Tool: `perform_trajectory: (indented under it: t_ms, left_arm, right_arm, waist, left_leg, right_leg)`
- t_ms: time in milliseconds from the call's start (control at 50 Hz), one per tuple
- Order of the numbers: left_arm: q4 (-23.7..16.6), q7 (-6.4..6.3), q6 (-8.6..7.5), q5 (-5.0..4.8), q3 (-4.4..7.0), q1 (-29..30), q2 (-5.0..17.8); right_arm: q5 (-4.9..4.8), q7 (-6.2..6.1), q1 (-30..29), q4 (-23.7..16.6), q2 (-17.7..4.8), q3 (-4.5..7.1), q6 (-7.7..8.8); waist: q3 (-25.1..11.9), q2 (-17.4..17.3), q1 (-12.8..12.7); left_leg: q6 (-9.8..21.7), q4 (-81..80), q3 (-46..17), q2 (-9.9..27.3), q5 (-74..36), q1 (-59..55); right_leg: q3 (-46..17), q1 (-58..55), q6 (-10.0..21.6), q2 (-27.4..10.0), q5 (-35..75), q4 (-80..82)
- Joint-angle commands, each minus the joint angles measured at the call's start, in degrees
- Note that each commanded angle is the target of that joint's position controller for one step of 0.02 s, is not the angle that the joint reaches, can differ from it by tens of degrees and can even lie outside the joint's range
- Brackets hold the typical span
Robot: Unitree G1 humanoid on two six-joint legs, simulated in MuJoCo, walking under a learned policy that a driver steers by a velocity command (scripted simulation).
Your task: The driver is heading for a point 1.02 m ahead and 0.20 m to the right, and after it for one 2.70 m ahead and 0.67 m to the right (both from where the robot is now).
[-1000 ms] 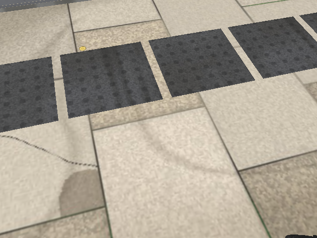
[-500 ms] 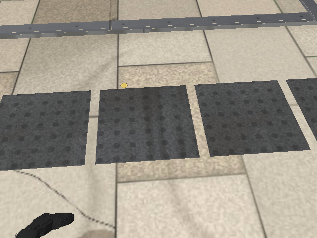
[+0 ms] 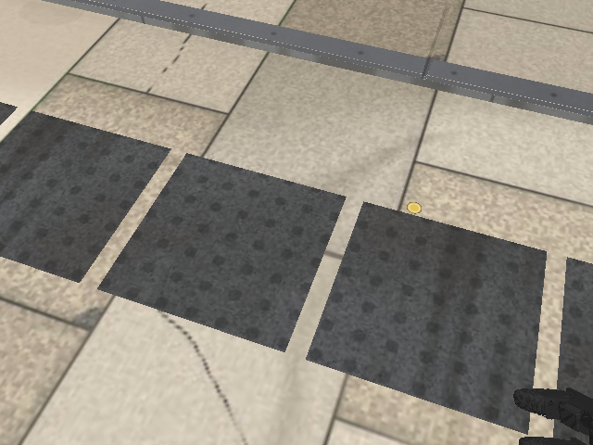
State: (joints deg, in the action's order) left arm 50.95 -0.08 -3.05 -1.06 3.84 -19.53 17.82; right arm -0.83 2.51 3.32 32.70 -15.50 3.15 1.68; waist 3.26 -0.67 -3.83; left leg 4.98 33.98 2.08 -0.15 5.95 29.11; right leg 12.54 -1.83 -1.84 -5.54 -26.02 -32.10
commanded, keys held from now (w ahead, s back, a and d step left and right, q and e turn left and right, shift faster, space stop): w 0.94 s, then w+e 0.06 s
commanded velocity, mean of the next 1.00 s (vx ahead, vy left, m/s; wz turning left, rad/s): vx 0.50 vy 0.00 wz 0.07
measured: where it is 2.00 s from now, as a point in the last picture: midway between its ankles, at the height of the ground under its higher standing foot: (375, 199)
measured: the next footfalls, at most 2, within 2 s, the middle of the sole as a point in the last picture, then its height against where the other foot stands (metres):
right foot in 0.50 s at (389, 438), level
left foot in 1.04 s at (283, 308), level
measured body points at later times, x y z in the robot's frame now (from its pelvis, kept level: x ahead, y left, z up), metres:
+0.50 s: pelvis +0.28 -0.03 +0.01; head +0.31 -0.04 +0.46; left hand +0.48 +0.22 -0.08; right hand +0.31 -0.33 -0.12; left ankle +0.12 +0.09 -0.72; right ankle +0.42 -0.14 -0.72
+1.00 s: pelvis +0.55 -0.02 +0.02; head +0.59 -0.02 +0.47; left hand +0.54 +0.26 -0.11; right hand +0.79 -0.24 -0.06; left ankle +0.71 +0.11 -0.70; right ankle +0.42 -0.14 -0.72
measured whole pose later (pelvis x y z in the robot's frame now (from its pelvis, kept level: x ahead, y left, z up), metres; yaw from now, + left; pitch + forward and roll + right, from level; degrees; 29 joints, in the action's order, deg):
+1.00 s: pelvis +0.55 -0.02 +0.02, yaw +1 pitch +2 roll -2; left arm 52.3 0.2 -3.2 -1.1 2.7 -21.0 16.6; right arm -0.8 2.1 2.8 40.3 -14.4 2.0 4.5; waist 0.8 -1.7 -5.3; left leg 1.2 29.4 -0.5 3.3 0.0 32.1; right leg 1.7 -3.1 1.2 2.1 -19.6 -14.1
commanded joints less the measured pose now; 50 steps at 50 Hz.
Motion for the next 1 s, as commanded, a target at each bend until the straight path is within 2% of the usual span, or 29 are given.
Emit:
perform_trajectory:
  t_ms: [20, 40, 60, 80, 100, 140, 180, 240, 300, 360, 400, 440, 460, 480, 500, 520, 540, 560, 580, 600, 620, 660, 700, 760, 840, 900, 940, 980, 1000]
  left_arm:
    - [-5.41, 0.74, -3.10, 0.89, -1.00, -2.21, 3.88]
    - [-6.92, 1.30, -3.70, -1.60, 0.48, 3.97, 8.48]
    - [-8.25, 1.33, -4.03, -1.98, 0.09, 7.32, 7.58]
    - [-7.90, 0.93, -3.97, -0.83, 0.06, 8.06, 6.87]
    - [-7.31, 0.73, -3.38, -0.03, 0.38, 7.05, 7.06]
    - [-6.07, 0.79, -2.00, 0.24, 0.18, 3.84, 5.40]
    - [-6.22, 0.53, -1.11, 0.67, -0.03, 4.80, 4.24]
    - [-7.85, 0.49, -1.15, 1.14, -0.48, 10.55, 3.12]
    - [-9.02, 1.26, -1.79, 0.74, -1.13, 16.09, 1.86]
    - [-10.38, 2.13, -2.14, 0.26, -1.27, 20.22, 2.27]
    - [-11.26, 2.73, -2.37, 0.27, -1.10, 21.28, 3.11]
    - [-11.20, 3.11, -2.61, 0.40, -0.75, 19.74, 4.15]
    - [-10.64, 3.11, -2.74, 0.48, -0.37, 17.31, 4.91]
    - [-8.98, 2.84, -2.79, 0.64, 0.54, 11.64, 6.32]
    - [-6.57, 2.32, -2.76, 0.89, 1.84, 2.69, 9.26]
    - [-5.86, 1.99, -2.60, 1.84, 3.16, -3.89, 15.23]
    - [-4.70, 2.35, -2.32, 0.68, 2.66, -6.75, 12.79]
    - [-5.25, 2.33, -2.38, 0.04, 1.45, -3.76, 9.40]
    - [-6.14, 2.09, -2.22, 0.44, 0.93, 0.20, 7.69]
    - [-6.57, 2.07, -2.15, 1.04, 0.46, 3.72, 6.46]
    - [-6.94, 2.06, -2.43, 1.62, -0.05, 5.89, 4.81]
    - [-6.84, 2.04, -2.85, 1.70, -0.27, 7.08, 4.14]
    - [-6.00, 1.76, -3.29, 1.32, 0.04, 6.41, 5.38]
    - [-4.77, 0.97, -2.98, 1.12, 0.44, 4.49, 6.66]
    - [-3.18, 0.41, -2.32, 0.43, 0.53, 1.30, 7.52]
    - [-1.49, 0.34, -1.48, 0.14, 0.69, -1.90, 8.03]
    - [-0.63, 0.16, -0.73, -0.02, 0.92, -2.81, 8.37]
    - [-0.11, -0.13, -0.12, -0.30, 1.22, -2.81, 8.81]
    - [-0.21, -0.26, 0.10, -0.36, 1.43, -1.90, 9.44]
  right_arm:
    - [0.06, -1.39, 23.02, 0.90, -16.07, 5.21, 0.38]
    - [0.46, -0.83, 20.94, 1.43, -12.35, 3.86, 0.96]
    - [0.29, -0.74, 17.82, 1.81, -10.90, 3.35, 1.31]
    - [0.22, -0.70, 14.15, 2.09, -9.03, 2.75, 1.53]
    - [0.58, -0.67, 11.61, 1.81, -7.15, 2.10, 1.86]
    - [0.87, -0.83, 9.80, 1.91, -6.82, 2.00, 2.58]
    - [0.82, -1.13, 10.13, 3.06, -7.72, 2.19, 3.34]
    - [0.82, -1.96, 12.03, 4.92, -8.27, 2.25, 3.40]
    - [0.56, -2.40, 14.06, 6.59, -9.39, 2.43, 3.10]
    - [0.03, -2.41, 17.09, 8.86, -10.37, 2.73, 2.80]
    - [-0.26, -2.59, 17.87, 10.08, -10.65, 2.94, 2.38]
    - [-0.38, -2.89, 17.65, 10.91, -11.07, 3.19, 1.85]
    - [-0.36, -3.02, 17.00, 11.05, -11.35, 3.26, 1.53]
    - [-0.24, -3.14, 16.10, 11.06, -11.13, 3.10, 1.15]
    - [0.32, -3.36, 16.79, 10.81, -9.16, 2.23, 0.88]
    - [0.98, -3.14, 23.56, 9.27, -4.17, 0.53, 1.63]
    - [0.49, -2.95, 24.01, 9.98, -3.04, 0.01, 2.65]
    - [-0.96, -2.54, 19.13, 9.07, -8.60, 1.32, 3.46]
    - [-1.58, -2.44, 14.11, 7.58, -9.18, 1.34, 3.83]
    - [-0.75, -2.63, 11.36, 6.99, -8.78, 1.29, 3.84]
    - [-0.04, -2.79, 11.48, 7.13, -8.48, 1.62, 3.44]
    - [0.09, -2.82, 14.28, 8.25, -6.58, 1.47, 2.41]
    - [0.40, -3.00, 13.42, 8.08, -5.50, 1.23, 1.79]
    - [0.74, -3.01, 8.22, 6.84, -4.65, 0.89, 1.94]
    - [0.37, -2.11, 0.73, 5.38, -2.81, 0.12, 2.77]
    - [-0.10, -1.17, -4.05, 3.91, -2.81, -0.08, 3.25]
    - [-0.24, -0.48, -5.82, 2.96, -3.30, -0.02, 3.57]
    - [-0.08, -0.11, -5.02, 2.68, -4.53, 0.39, 3.96]
    - [0.06, -0.16, -2.19, 3.35, -5.64, 0.89, 4.15]
  waist:
    - [-28.14, -10.56, 9.79]
    - [-21.60, -5.56, 11.26]
    - [-13.89, -4.83, 9.68]
    - [-9.43, -2.05, 7.33]
    - [-7.40, -2.98, 5.22]
    - [-6.94, -3.90, 2.83]
    - [-5.18, -2.96, 2.33]
    - [-2.67, -2.37, 3.95]
    - [-1.06, -2.66, 6.19]
    - [0.38, -2.97, 7.85]
    - [0.90, -3.28, 7.60]
    - [0.15, -3.98, 6.24]
    - [-1.26, -4.57, 4.76]
    - [-4.75, -4.21, 1.55]
    - [-11.51, -2.36, -1.99]
    - [-21.34, 9.35, -0.75]
    - [-25.84, 18.19, -1.65]
    - [-18.53, 12.02, -2.48]
    - [-12.22, 8.03, -1.68]
    - [-7.17, 4.70, -0.18]
    - [-5.49, 5.38, 1.76]
    - [-5.21, 6.60, 3.86]
    - [-4.02, 5.58, 4.30]
    - [-2.56, 3.84, 3.09]
    - [-0.97, 3.84, 0.23]
    - [0.55, 3.81, -1.58]
    - [1.14, 4.20, -1.50]
    - [0.60, 4.74, 0.12]
    - [-0.97, 5.46, 2.05]
  left_leg:
    - [18.10, -12.73, -47.36, 22.44, 3.19, -54.40]
    - [14.89, -14.31, -38.92, 20.41, 3.11, -49.56]
    - [12.66, -14.78, -30.04, 17.77, -0.28, -40.76]
    - [10.83, -15.90, -24.04, 15.17, -4.09, -32.76]
    - [9.92, -17.75, -20.04, 13.19, -7.61, -26.68]
    - [10.52, -21.63, -17.41, 12.15, -8.82, -20.90]
    - [10.93, -24.06, -14.31, 11.83, -10.45, -18.55]
    - [9.63, -25.42, -10.36, 10.49, -10.40, -19.36]
    - [7.75, -25.74, -7.43, 9.45, -6.88, -19.73]
    - [7.34, -24.76, -8.11, 11.46, -3.96, -23.03]
    - [6.64, -22.73, -9.02, 13.52, -5.22, -27.16]
    - [5.47, -20.01, -9.66, 14.81, -9.53, -30.39]
    - [4.68, -17.05, -9.25, 14.44, -15.84, -31.27]
    - [3.39, -9.99, -7.38, 12.20, -24.93, -30.84]
    - [1.46, 2.33, -4.66, 8.80, -24.35, -25.76]
    - [-2.72, 24.83, -1.75, 1.69, -5.14, -5.54]
    - [-4.37, 36.96, -6.79, -4.57, 26.70, 7.31]
    - [-3.39, 42.01, -10.22, -0.82, 25.44, 13.86]
    - [-2.54, 40.91, -8.13, 2.26, 20.53, 15.22]
    - [-2.46, 37.35, -6.75, 4.61, 16.09, 13.92]
    - [-2.49, 33.60, -7.17, 6.64, 12.79, 10.58]
    - [-3.21, 30.59, -6.85, 7.58, 10.17, 5.87]
    - [-4.43, 27.01, -6.10, 7.98, 7.47, 6.94]
    - [-5.88, 17.64, -5.57, 8.29, -1.29, 10.31]
    - [-6.02, 3.99, -3.15, 6.20, -11.17, 7.52]
    - [-5.50, -1.21, -2.59, 5.01, -11.43, 7.85]
    - [-4.35, -3.54, -2.87, 4.48, -8.44, 8.72]
    - [-3.02, -5.61, -3.21, 3.60, -4.16, 5.79]
    - [-2.28, -6.38, -2.47, 2.38, -2.15, 1.17]
  right_leg:
    - [-12.87, 39.87, 1.85, 5.65, -8.10, -44.56]
    - [-16.65, 44.84, 2.36, 2.57, -5.03, -47.03]
    - [-15.55, 45.79, 3.01, 0.29, -0.84, -43.96]
    - [-15.09, 44.08, 2.87, -1.83, 3.12, -39.34]
    - [-15.41, 40.31, 2.57, -3.27, 5.96, -36.15]
    - [-15.23, 35.82, 1.40, -3.72, 9.46, -33.73]
    - [-14.98, 36.84, 0.05, -3.71, 13.09, -29.79]
    - [-14.99, 39.98, -1.06, -3.41, 22.66, -19.22]
    - [-13.70, 37.65, -0.71, -1.28, 31.37, -7.67]
    - [-13.53, 37.06, 0.26, 0.18, 32.36, -2.04]
    - [-14.20, 38.05, 1.88, 0.57, 29.27, 0.62]
    - [-13.83, 36.00, 3.58, 1.28, 24.90, 2.19]
    - [-12.59, 32.27, 4.53, 2.48, 22.82, 2.83]
    - [-10.52, 24.21, 5.92, 4.53, 22.46, 4.04]
    - [-12.11, 10.30, 7.98, 2.82, 24.49, 2.28]
    - [-33.75, -12.51, 16.09, -11.53, 20.26, 1.85]
    - [-54.97, -19.73, 20.66, -16.42, 7.75, 13.21]
    - [-51.13, -15.22, 17.85, -15.35, -0.50, 15.44]
    - [-43.69, -7.58, 15.73, -13.52, 0.30, 16.11]
    - [-37.86, 0.77, 15.07, -11.47, 5.62, 17.64]
    - [-34.07, 6.21, 14.49, -9.66, 10.65, 18.98]
    - [-29.37, 10.90, 14.77, -7.66, 16.52, 21.66]
    - [-25.74, 12.31, 15.72, -7.45, 21.99, 23.60]
    - [-21.38, 10.38, 15.21, -6.56, 27.28, 24.88]
    - [-16.54, 8.92, 13.17, -4.56, 27.79, 25.07]
    - [-16.89, 4.59, 13.23, -6.41, 27.35, 23.64]
    - [-17.60, 0.58, 12.81, -8.31, 29.51, 21.65]
    - [-19.36, -1.55, 11.96, -9.47, 34.11, 18.32]
    - [-19.62, -1.68, 11.42, -9.18, 40.21, 15.19]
